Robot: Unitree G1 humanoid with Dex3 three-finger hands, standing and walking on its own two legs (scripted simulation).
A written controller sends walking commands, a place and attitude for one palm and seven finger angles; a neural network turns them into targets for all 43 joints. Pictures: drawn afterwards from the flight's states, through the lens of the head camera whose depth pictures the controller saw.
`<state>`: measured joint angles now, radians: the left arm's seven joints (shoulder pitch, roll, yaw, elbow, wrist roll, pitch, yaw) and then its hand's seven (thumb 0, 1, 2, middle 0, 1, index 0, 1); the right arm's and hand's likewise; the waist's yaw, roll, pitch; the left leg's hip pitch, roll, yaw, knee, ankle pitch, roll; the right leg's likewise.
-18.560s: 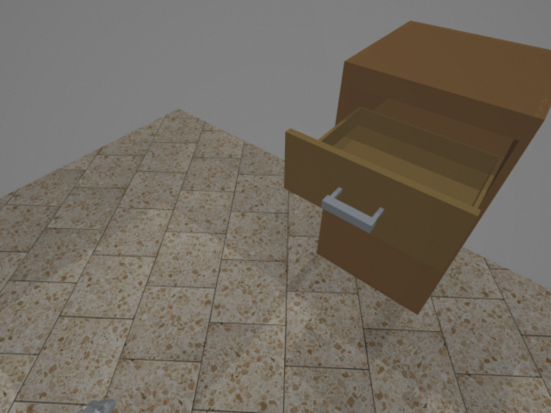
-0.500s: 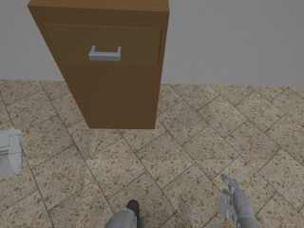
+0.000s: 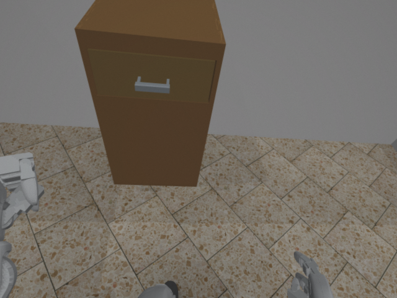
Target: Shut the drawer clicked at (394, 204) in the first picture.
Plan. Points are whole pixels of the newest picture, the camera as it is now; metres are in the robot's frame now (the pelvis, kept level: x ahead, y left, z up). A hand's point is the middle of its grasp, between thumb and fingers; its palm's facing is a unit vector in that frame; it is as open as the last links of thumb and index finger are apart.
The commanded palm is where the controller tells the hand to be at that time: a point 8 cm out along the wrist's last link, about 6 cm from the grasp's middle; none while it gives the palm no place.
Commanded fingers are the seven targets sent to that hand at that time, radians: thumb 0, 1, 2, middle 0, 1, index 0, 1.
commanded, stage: stop stepping back and stand still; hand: left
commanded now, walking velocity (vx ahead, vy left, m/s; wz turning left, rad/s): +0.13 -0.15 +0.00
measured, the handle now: (153, 84) +0.80 +0.19 -0.03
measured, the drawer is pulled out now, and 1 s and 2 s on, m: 0.00 0.00 0.00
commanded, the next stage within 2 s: let the arm hang, fingers relaxed in 1.30 s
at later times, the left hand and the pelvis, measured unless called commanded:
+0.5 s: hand out of the picture +0.15 +0.26 +0.20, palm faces +0.20 -0.90 -0.38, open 3.3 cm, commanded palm +0.09 +0.33 +0.19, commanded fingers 0.00 0.90 0.90 -1.40 -1.60 -1.40 -1.60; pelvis -0.06 +0.06 +0.02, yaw -4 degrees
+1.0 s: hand (18, 217) +0.17 +0.24 +0.20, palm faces +0.32 -0.81 -0.49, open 3.3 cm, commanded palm +0.10 +0.29 +0.19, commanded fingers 0.00 0.90 0.90 -1.40 -1.60 -1.40 -1.60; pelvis -0.04 +0.02 +0.01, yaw -3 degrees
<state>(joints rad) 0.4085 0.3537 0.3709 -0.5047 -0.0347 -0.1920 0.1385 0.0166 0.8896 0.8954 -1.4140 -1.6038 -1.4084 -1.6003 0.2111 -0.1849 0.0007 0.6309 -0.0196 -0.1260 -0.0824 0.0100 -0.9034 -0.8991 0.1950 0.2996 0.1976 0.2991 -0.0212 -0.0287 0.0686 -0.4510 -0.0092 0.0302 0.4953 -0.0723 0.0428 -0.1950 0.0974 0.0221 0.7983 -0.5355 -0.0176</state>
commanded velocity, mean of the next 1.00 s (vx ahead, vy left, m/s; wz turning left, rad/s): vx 0.09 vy -0.07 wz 0.00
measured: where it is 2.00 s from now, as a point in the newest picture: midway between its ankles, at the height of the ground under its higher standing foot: outside the picture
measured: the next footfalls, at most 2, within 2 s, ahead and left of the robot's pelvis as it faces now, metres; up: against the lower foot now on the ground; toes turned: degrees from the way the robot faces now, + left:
right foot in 0.12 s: -0.02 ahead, -0.08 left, +0.00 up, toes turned -7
left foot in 0.28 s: +0.03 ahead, +0.15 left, +0.00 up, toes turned +1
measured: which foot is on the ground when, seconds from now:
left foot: down 0.00-0.10, up 0.12-0.26, down 0.28-1.00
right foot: up 0.00-0.10, down 0.12-0.28, up 0.30-0.64, down 0.66-1.00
